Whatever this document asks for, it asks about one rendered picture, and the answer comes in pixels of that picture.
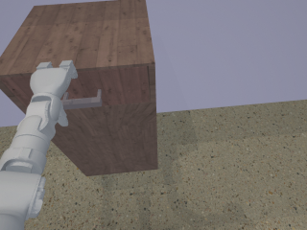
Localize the handle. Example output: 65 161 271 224
61 89 103 110

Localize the robot left forearm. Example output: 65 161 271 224
0 92 61 175

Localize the robot left upper arm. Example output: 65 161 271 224
0 171 46 230

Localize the drawer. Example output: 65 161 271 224
0 66 150 107

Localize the cabinet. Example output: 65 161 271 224
0 0 158 176

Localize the left robot hand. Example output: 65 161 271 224
30 60 78 127

